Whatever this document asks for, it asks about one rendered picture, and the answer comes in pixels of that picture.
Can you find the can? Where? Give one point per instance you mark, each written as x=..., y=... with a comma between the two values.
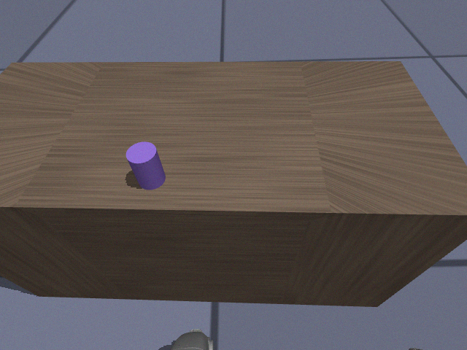
x=146, y=165

